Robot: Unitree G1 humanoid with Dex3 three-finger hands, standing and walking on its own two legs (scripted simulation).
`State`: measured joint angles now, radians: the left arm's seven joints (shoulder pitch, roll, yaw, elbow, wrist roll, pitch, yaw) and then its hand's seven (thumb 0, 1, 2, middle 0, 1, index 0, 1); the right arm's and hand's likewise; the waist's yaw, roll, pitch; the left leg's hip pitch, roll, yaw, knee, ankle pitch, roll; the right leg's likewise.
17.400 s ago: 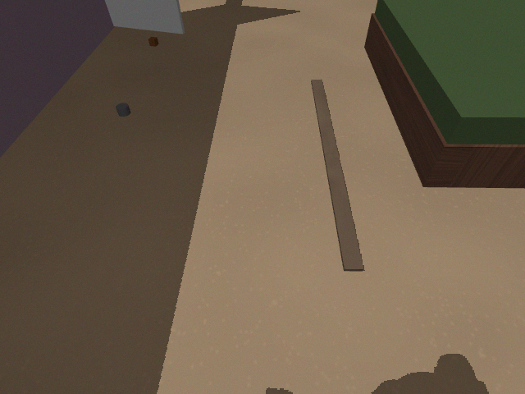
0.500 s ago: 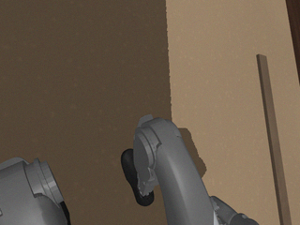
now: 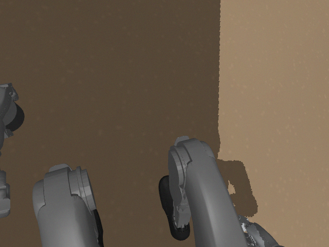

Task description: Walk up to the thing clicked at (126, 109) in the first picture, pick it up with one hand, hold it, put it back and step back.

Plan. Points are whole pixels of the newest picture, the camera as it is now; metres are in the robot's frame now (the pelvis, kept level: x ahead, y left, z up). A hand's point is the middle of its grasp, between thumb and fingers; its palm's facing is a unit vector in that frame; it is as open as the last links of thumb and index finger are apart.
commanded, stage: settle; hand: left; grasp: from above
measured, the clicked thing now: (0, 114) +0.46 +0.33 -0.21
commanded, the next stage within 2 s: lift in 0.30 s
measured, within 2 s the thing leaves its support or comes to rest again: neither
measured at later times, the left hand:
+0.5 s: hand out of the picture +0.44 +0.32 -0.13, palm faces -0.45 -0.08 -0.89, open 10.5 cm
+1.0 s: hand out of the picture +0.39 +0.32 +0.00, palm faces -0.44 -0.10 -0.89, open 10.5 cm
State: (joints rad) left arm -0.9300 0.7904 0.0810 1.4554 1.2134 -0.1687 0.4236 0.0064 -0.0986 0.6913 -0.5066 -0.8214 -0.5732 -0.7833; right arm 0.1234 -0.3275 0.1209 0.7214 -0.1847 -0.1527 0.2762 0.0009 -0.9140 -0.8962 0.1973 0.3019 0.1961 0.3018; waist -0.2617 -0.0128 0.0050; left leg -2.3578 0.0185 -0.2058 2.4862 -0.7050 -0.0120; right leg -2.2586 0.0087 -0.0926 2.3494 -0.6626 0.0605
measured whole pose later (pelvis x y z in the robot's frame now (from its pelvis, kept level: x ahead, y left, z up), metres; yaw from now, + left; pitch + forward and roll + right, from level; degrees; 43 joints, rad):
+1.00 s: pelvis -0.01 +0.00 +0.11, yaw +6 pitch +34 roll -6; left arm -0.68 0.62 0.01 0.94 1.07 -0.13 0.11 0.00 -0.09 0.68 -0.50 -0.82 -0.57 -0.78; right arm 0.17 -0.29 -0.03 0.66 -0.03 0.03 0.08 0.00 -0.92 -0.90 0.20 0.30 0.20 0.30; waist -0.12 0.06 -0.16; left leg -2.06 0.02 -0.10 2.11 -0.65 0.00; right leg -2.00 -0.03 -0.03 2.04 -0.64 0.04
